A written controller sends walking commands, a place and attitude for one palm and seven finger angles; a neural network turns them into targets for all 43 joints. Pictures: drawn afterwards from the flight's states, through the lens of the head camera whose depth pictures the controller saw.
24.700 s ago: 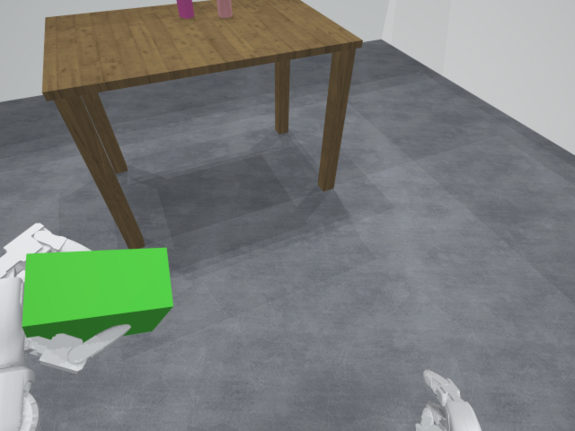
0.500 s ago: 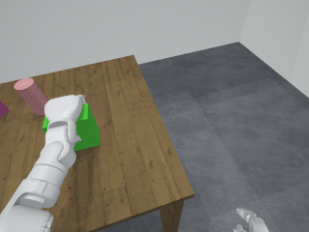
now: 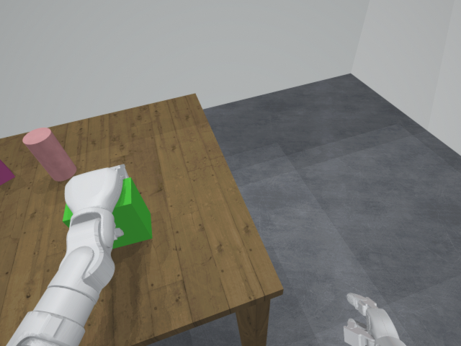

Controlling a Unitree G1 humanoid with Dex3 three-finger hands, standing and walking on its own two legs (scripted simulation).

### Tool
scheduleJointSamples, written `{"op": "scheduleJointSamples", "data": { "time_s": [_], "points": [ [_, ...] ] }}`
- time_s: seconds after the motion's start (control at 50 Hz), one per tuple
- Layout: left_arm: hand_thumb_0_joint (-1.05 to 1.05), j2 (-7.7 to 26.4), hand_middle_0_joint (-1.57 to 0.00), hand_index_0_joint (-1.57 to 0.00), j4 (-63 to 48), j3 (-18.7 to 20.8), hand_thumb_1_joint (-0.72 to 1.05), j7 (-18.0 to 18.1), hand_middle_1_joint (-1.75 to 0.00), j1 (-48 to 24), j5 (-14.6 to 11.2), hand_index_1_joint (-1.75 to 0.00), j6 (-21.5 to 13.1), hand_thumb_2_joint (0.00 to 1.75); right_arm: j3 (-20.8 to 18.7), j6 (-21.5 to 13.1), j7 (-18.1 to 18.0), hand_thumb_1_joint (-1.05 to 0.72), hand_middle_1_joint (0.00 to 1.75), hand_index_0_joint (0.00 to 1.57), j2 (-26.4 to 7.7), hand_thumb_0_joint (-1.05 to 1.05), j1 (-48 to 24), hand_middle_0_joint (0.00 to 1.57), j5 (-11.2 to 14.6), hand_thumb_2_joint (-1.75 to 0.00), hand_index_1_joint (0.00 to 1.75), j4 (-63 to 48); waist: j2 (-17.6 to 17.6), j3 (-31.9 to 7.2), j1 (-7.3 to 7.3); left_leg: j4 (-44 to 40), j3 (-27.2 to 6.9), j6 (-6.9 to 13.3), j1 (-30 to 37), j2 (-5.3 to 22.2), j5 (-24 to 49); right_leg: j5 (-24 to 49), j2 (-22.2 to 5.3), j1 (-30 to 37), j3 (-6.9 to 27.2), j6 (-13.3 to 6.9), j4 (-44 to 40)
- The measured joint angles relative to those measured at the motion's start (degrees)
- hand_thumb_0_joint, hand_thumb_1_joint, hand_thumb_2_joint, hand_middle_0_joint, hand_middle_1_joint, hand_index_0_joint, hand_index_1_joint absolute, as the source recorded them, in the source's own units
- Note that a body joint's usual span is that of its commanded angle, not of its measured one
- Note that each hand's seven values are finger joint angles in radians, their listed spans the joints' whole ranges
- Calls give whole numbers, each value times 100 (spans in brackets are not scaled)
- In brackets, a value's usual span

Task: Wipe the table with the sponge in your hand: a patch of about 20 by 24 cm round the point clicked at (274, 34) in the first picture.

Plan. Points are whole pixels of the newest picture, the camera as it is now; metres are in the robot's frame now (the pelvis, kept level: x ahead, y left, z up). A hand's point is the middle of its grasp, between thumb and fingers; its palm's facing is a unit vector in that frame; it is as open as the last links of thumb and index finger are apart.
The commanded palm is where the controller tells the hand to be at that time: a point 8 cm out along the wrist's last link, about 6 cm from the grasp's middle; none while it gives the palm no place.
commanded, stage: wipe back along the middle lane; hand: left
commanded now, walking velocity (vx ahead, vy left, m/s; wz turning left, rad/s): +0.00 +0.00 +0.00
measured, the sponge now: (116, 222) +0.33 +0.26 +0.03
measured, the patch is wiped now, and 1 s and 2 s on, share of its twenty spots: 0.75 0.95 0.95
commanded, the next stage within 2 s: slide across to the third lane in 0.98 s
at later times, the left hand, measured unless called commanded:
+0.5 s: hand (109, 226) +0.29 +0.24 +0.08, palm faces +0.08 -0.07 -0.99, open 10.0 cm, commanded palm +0.24 +0.23 +0.11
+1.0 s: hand (111, 255) +0.24 +0.22 +0.08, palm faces +0.10 -0.11 -0.99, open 10.0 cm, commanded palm +0.18 +0.20 +0.11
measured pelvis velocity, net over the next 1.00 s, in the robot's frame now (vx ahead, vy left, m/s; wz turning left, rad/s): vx -0.01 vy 0.00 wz -0.02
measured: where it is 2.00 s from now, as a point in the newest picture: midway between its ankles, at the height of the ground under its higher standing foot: outside the picture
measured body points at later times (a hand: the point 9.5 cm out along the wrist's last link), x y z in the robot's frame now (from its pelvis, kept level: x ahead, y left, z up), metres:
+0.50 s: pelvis +0.00 +0.00 +0.00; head +0.00 -0.04 +0.45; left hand +0.28 +0.24 +0.13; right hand +0.22 -0.21 -0.10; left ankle -0.02 +0.12 -0.74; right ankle -0.05 -0.11 -0.74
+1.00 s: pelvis -0.01 +0.00 +0.00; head -0.03 -0.05 +0.45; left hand +0.23 +0.22 +0.13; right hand +0.23 -0.21 -0.09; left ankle -0.02 +0.12 -0.74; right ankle -0.05 -0.11 -0.74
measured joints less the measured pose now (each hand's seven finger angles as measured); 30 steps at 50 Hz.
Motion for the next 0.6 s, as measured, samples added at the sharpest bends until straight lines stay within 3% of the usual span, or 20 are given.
{"op": "scheduleJointSamples", "data": {
  "time_s": [0.36,0.6],
  "points": [
    [0,-181,-69,-71,-1103,-244,-48,91,-138,818,61,-139,428,106,44,-40,61,-91,30,20,42,1,-133,20,-5,-90,30,-50,53,21,120,48,52,28,106,-37,-57,-74,-40,69,52,32,104],
    [1,-271,-68,-70,-2041,-267,-47,123,-139,1620,67,-139,490,106,51,-94,202,-91,30,20,85,1,-228,20,-9,-90,30,-164,89,2,172,105,88,27,193,-29,-114,-124,-34,135,89,35,175]
  ]
}}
